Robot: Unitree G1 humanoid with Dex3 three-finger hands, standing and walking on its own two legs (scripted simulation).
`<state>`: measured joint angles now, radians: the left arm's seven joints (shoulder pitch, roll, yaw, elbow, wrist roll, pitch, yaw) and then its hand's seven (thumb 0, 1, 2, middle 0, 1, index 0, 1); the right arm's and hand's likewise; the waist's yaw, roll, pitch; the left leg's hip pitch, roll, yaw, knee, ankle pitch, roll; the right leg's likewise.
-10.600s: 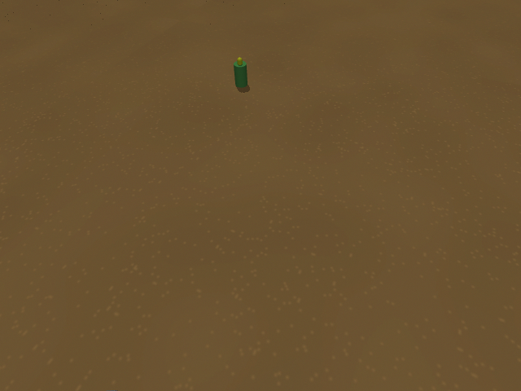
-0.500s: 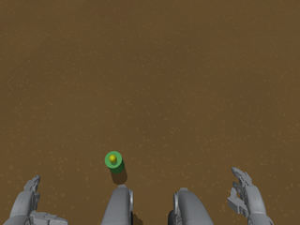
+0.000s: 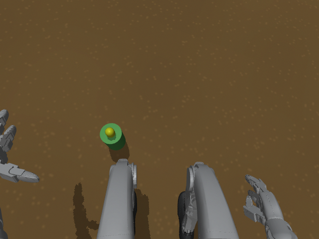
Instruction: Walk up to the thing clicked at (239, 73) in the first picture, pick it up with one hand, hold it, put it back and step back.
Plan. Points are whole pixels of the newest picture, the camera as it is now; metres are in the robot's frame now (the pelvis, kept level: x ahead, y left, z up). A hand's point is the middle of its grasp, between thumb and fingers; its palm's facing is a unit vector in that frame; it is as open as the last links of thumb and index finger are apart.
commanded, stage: go down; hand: left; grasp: from the side
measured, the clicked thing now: (113, 136) +0.42 +0.21 -0.42
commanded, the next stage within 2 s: none
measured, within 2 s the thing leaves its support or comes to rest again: neither
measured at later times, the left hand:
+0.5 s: hand (24, 139) +0.33 +0.38 -0.10, palm faces +0.12 -0.98 -0.14, open 17.3 cm
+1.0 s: hand (27, 134) +0.35 +0.39 -0.12, palm faces +0.12 -0.99 -0.12, open 17.6 cm
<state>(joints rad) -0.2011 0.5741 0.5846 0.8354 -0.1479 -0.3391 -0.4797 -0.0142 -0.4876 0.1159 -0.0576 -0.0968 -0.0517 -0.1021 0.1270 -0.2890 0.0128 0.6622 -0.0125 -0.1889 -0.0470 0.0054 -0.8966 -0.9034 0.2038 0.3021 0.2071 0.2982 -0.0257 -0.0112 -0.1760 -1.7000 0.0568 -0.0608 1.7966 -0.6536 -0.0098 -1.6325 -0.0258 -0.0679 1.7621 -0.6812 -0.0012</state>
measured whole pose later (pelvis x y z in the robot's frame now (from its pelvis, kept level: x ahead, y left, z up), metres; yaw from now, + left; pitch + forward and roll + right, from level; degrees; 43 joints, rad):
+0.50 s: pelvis -0.02 +0.00 -0.07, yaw -2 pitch +33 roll -6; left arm -0.38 0.71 0.69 0.93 -0.19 -0.40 -0.64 -0.01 -0.51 0.12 -0.05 -0.08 -0.04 -0.09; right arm 0.09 -0.32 0.05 0.68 -0.03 -0.19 -0.05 0.00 -0.91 -0.91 0.20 0.30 0.21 0.30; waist -0.04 -0.02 -0.16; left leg -1.95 0.06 -0.09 2.04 -0.68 0.00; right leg -1.86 -0.02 -0.08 1.98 -0.70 0.00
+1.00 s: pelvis -0.03 +0.00 -0.12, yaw -3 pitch +32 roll -6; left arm -0.47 0.81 0.76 1.00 -0.21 -0.39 -0.71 -0.02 -0.58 0.10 -0.05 -0.07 -0.04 -0.08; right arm 0.10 -0.34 0.08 0.69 -0.03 -0.19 -0.04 0.00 -0.92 -0.91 0.20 0.30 0.21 0.30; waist -0.06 -0.03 -0.12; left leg -2.07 0.06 -0.11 2.17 -0.67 -0.01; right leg -1.99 -0.01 -0.09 2.12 -0.70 0.00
